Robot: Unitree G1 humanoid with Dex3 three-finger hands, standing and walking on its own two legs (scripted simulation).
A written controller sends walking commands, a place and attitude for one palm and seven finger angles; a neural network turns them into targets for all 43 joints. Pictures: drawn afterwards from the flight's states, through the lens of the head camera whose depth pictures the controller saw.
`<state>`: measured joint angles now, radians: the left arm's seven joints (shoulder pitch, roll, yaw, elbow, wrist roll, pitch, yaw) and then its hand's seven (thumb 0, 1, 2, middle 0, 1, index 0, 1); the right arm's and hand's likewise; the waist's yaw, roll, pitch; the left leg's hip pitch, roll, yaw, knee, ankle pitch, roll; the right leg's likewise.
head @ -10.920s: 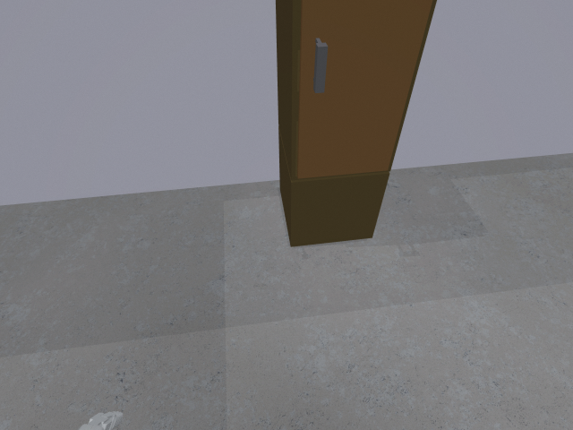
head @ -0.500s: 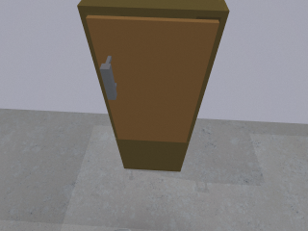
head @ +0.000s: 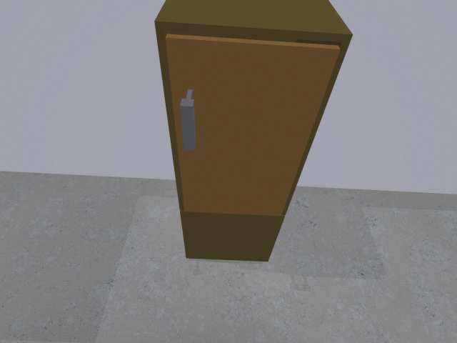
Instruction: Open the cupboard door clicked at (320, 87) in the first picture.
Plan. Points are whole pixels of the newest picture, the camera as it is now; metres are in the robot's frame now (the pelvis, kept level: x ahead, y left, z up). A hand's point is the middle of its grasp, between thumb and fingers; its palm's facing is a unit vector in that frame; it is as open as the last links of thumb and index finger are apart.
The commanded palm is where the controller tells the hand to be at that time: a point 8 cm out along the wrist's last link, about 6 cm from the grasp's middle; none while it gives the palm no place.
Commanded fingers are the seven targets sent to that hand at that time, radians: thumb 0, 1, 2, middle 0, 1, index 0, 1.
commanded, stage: come to a stop and stand still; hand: left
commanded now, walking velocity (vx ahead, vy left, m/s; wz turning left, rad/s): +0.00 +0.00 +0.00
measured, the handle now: (189, 119) +0.56 +0.13 +0.08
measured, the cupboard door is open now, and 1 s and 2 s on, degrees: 0 0 0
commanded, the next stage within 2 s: look again from close up in 1.72 s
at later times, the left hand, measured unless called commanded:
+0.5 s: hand out of the picture +0.01 +0.18 -0.18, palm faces +0.00 -0.99 -0.16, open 7.4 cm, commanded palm none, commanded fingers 0.00 0.90 0.90 -0.20 -0.30 -0.20 -0.30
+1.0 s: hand out of the picture +0.07 +0.18 -0.17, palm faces -0.01 -0.98 -0.21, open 7.4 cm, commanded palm none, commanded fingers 0.00 0.90 0.90 -0.20 -0.30 -0.20 -0.30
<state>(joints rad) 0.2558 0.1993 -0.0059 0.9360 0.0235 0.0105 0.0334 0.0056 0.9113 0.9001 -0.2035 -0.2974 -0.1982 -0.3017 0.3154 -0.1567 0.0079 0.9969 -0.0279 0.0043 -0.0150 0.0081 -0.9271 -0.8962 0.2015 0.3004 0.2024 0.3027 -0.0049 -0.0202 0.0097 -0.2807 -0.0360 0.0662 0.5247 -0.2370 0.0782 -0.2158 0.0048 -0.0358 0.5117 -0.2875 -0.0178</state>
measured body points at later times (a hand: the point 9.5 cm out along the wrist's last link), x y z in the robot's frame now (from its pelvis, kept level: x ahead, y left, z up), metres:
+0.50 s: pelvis +0.03 +0.01 +0.01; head +0.05 +0.03 +0.45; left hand +0.01 +0.23 -0.16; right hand +0.07 -0.22 -0.14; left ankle +0.03 +0.07 -0.73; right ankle -0.01 -0.12 -0.73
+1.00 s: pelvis +0.05 +0.00 +0.01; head +0.07 +0.01 +0.45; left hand +0.08 +0.23 -0.16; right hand +0.07 -0.23 -0.15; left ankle +0.03 +0.07 -0.73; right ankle -0.01 -0.12 -0.73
